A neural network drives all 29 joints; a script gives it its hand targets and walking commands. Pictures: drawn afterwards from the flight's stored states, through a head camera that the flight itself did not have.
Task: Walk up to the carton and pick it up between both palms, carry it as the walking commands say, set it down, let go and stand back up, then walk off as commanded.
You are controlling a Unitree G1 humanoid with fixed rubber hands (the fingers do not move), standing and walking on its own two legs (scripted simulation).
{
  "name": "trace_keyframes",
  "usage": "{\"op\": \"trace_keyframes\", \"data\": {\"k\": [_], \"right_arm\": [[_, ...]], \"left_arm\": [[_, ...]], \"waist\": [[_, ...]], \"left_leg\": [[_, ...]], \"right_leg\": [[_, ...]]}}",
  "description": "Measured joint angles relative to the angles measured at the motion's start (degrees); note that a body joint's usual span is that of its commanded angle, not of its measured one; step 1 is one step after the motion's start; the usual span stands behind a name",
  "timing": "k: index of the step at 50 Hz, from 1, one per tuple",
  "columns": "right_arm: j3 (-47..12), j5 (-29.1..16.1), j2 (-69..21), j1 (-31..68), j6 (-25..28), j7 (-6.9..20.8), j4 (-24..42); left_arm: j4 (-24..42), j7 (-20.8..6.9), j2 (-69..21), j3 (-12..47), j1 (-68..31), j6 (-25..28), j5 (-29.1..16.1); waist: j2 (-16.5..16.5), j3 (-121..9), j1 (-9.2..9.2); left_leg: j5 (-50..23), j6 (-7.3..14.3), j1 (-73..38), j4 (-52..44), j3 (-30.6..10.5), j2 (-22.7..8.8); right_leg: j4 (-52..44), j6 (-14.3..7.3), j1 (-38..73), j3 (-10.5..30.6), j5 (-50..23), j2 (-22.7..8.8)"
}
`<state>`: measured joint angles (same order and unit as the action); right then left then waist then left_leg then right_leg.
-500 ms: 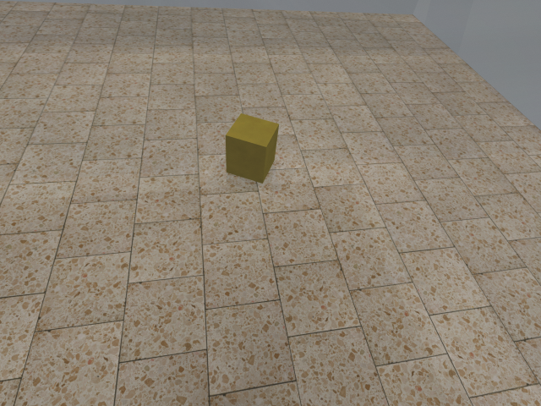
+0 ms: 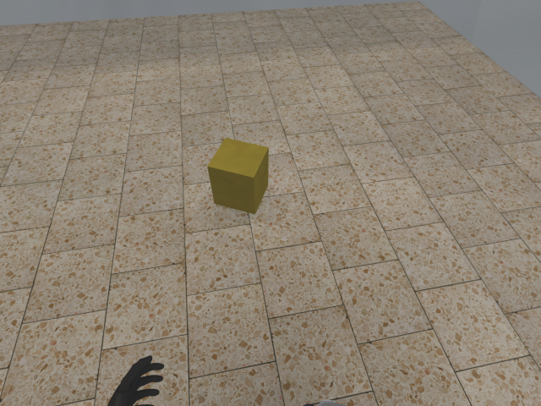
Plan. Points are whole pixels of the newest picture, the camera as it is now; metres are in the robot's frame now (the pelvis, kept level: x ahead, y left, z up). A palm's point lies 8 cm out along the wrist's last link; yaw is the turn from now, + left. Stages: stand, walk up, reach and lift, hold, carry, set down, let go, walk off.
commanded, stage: walk up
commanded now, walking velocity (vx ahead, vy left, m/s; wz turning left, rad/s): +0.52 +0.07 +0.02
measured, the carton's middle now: (240, 176) +1.16 +0.10 -0.63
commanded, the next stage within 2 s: none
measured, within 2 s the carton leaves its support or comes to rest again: neither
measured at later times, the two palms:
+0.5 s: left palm out of the picture +0.16 +0.28 -0.12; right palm (350, 263) +0.40 -0.16 -0.10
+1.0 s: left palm (136, 195) +0.59 +0.30 -0.11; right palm (337, 275) +0.36 -0.12 -0.07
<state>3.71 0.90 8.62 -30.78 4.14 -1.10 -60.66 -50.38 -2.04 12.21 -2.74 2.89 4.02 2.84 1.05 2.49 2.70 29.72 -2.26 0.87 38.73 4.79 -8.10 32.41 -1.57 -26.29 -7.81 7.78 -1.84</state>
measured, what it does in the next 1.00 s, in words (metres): walks ahead: left foot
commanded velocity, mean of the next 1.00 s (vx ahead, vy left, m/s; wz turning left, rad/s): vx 0.51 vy -0.04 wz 0.01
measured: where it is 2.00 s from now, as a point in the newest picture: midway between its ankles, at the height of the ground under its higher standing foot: (250, 253)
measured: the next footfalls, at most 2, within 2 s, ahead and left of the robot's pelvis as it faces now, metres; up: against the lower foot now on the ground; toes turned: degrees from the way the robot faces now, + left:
left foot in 0.50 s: +0.41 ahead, +0.19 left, +0.00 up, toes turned +8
right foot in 1.18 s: +0.73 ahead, -0.10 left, +0.00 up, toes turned -8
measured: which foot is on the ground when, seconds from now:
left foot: up 0.00-0.48, down 0.50-1.00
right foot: down 0.00-0.52, up 0.54-1.00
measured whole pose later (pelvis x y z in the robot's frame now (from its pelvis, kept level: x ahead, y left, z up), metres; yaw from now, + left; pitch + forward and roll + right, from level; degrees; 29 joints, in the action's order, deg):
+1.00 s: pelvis +0.47 +0.08 +0.04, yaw +1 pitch +1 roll -4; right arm 2.1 1.1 5.6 -32.0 5.4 -0.9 -59.3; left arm -55.1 -4.3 12.5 -3.2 6.2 -0.1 1.4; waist -2.0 0.3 5.0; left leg 15.9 -0.2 -1.2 14.2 6.3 -5.4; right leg 45.8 3.3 -35.4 -5.3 -0.5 -5.4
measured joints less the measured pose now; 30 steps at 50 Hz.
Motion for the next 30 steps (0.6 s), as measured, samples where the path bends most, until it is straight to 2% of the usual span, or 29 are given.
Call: {"op": "trace_keyframes", "data": {"k": [1,3,6,11,18,21,24,25,26,27,28,30], "right_arm": [[0.3,-0.4,0.9,1.7,-0.2,0.1,0.6],[0.7,-0.7,2.5,5.2,-0.2,0.5,2.3],[1.3,0.1,4.5,10.0,-0.3,1.5,5.0],[1.3,0.7,5.8,16.0,-2.2,2.5,7.6],[0.5,0.6,4.4,21.0,-3.5,4.2,9.3],[0.0,0.2,3.5,22.8,-3.1,4.5,10.2],[-0.3,0.5,3.0,24.2,-2.5,4.3,11.2],[-0.3,0.7,2.9,24.6,-2.1,4.0,11.4],[-0.3,1.1,2.4,25.1,-1.5,3.6,11.3],[-0.3,1.4,1.7,25.6,-0.8,3.2,11.2],[-0.4,1.5,1.6,25.7,-0.2,2.8,11.2],[-0.2,1.2,2.2,23.2,0.4,2.3,10.7]], "left_arm": [[-0.8,0.4,-0.1,-0.1,1.4,0.3,0.0],[-3.2,0.8,0.0,-0.4,5.2,0.5,-0.5],[-6.5,1.1,0.1,-0.7,11.1,0.6,-0.9],[-10.0,1.7,-1.1,-0.4,19.6,1.5,-2.0],[-10.7,2.2,-4.0,1.1,24.9,1.6,-1.7],[-10.1,2.3,-4.4,1.2,24.7,1.8,-1.8],[-9.7,2.4,-3.9,0.9,24.1,1.5,-2.0],[-9.7,2.4,-3.5,0.8,24.0,1.3,-2.0],[-10.0,2.4,-2.7,0.5,23.4,0.9,-1.9],[-10.1,2.3,-1.7,0.3,22.2,0.5,-2.0],[-9.8,2.2,-1.3,0.1,21.2,0.1,-2.4],[-9.0,1.8,-0.3,-0.5,19.1,-0.4,-2.3]], "waist": [[1.0,0.6,-0.65],[2.2,0.8,-1.78],[3.3,0.5,-3.60],[3.8,-0.7,-5.77],[3.7,-2.5,-6.88],[3.4,-2.4,-7.15],[2.8,-2.3,-7.29],[2.5,-2.2,-7.23],[0.9,-1.4,-6.67],[-1.3,0.0,-6.20],[-1.8,1.2,-5.77],[-0.9,2.2,-4.30]], "left_leg": [[-0.5,1.0,4.3,9.5,-2.7,0.9],[-5.5,2.3,12.4,22.8,-4.5,2.7],[-13.0,2.8,21.2,27.4,-3.5,2.9],[-19.1,1.9,29.6,21.8,-3.2,1.9],[-29.0,-0.4,34.0,7.4,-2.4,0.5],[-29.8,-0.9,32.1,-1.3,-1.1,0.6],[-26.8,-0.4,28.5,-7.3,0.1,1.1],[-25.3,0.0,26.7,-8.8,0.5,1.4],[-25.3,1.8,25.9,-8.6,1.0,2.7],[-23.8,3.3,25.5,-6.7,1.9,4.0],[-21.8,4.2,25.0,-5.0,2.3,4.0],[-20.0,4.6,22.8,-5.2,1.5,2.9]], "right_leg": [[1.8,-0.1,0.1,-0.1,1.4,0.3],[0.7,-0.3,2.7,0.1,3.0,0.6],[-5.2,-0.2,8.7,0.5,2.5,0.8],[-12.3,0.7,17.0,1.7,2.9,0.5],[-18.3,3.0,25.1,2.3,5.1,-0.9],[-19.2,4.6,27.8,2.0,7.2,-1.6],[-18.5,6.4,30.4,1.3,10.6,-2.1],[-17.2,7.1,30.8,1.2,12.3,-2.4],[-14.2,7.3,30.7,1.1,14.7,-3.7],[-8.0,6.2,29.1,1.5,16.8,-5.6],[1.6,4.7,25.6,2.5,17.0,-5.7],[20.1,3.1,17.8,4.7,17.9,-2.6]]}}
